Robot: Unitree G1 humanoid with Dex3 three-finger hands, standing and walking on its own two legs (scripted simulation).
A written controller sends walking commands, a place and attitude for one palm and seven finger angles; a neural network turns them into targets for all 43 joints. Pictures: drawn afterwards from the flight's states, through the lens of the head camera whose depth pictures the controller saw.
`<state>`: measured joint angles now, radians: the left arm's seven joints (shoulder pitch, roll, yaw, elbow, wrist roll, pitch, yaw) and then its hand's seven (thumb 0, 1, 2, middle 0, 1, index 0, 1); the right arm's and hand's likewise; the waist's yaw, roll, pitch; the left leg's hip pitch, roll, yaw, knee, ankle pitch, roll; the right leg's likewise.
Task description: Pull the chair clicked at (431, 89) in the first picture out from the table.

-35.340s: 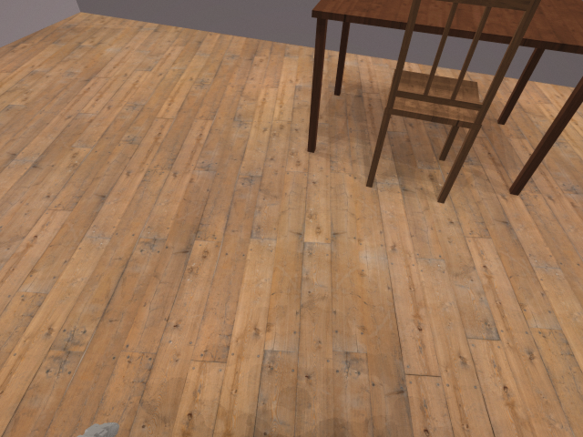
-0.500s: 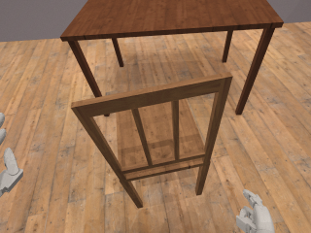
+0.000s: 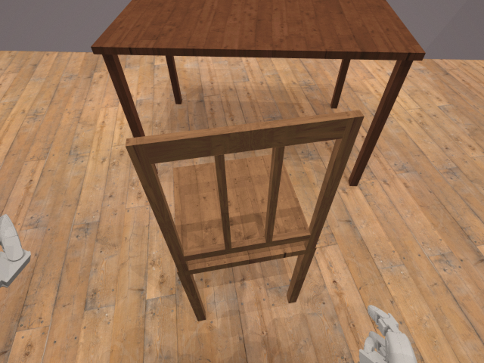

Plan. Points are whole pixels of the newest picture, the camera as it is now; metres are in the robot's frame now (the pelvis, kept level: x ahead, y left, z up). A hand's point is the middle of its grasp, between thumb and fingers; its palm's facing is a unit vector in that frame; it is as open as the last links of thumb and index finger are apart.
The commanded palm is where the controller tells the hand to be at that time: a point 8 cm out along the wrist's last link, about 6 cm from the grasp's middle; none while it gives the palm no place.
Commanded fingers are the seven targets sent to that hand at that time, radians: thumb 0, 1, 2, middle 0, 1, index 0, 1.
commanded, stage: step back with the hand held close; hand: left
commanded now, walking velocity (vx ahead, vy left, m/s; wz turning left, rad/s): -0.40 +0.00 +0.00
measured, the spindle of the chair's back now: (224, 208) +0.43 +0.08 -0.04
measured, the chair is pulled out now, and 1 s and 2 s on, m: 0.50 0.50 0.50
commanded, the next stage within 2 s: stop stepping back and stand still in 1.42 s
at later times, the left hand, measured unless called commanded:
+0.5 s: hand (36, 246) +0.21 +0.26 +0.17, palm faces +0.43 -0.76 -0.49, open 7.4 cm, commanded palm +0.14 +0.30 +0.19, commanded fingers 0.00 0.90 0.90 -0.20 -0.30 -0.20 -0.30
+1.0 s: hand (23, 260) +0.19 +0.26 +0.17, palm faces +0.45 -0.75 -0.49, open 7.4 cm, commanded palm +0.13 +0.29 +0.19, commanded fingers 0.00 0.90 0.90 -0.20 -0.30 -0.20 -0.30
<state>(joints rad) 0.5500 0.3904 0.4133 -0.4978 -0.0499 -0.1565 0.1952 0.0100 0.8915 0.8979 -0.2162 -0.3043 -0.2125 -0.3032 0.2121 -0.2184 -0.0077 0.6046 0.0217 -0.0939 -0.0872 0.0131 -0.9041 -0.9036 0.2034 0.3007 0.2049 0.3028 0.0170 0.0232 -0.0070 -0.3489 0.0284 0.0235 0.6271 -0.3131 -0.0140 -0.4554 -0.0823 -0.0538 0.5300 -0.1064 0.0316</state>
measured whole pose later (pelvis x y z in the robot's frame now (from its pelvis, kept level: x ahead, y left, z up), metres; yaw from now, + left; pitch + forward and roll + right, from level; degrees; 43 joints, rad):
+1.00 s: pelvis -0.01 -0.01 +0.00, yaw +1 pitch +3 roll -1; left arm 0.58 0.44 0.47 -0.55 -0.05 -0.20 0.18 0.01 0.89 0.90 -0.22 -0.30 -0.21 -0.30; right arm 0.21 -0.17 -0.02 0.63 0.01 -0.12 -0.07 0.01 -0.90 -0.90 0.20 0.30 0.20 0.30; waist 0.00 -0.01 -0.02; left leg -0.41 0.04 -0.02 0.66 -0.31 -0.02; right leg -0.39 -0.03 -0.04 0.60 -0.24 0.01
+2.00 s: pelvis -0.12 +0.00 +0.01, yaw +1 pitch -1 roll -1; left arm 0.55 0.39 0.40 -0.42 -0.05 -0.16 0.16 0.01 0.89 0.90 -0.22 -0.30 -0.21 -0.30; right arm 0.26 -0.21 0.01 0.66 0.03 -0.14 -0.07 0.01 -0.90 -0.90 0.20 0.30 0.21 0.30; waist 0.00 0.02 -0.03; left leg -0.23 0.04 0.03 0.53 -0.29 0.00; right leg -0.26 -0.01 -0.02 0.46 -0.18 0.02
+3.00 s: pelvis -0.08 +0.03 +0.00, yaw +1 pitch +2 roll +0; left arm 0.30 0.27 0.12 0.38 0.02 0.02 0.04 0.00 0.91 0.90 -0.20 -0.30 -0.20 -0.30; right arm 0.18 -0.25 -0.02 0.76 -0.02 -0.02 0.02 0.01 -0.91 -0.90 0.20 0.30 0.20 0.30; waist -0.02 0.05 -0.04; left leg -0.26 -0.02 0.04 0.59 -0.37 0.04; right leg -0.32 -0.07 -0.01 0.58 -0.29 0.06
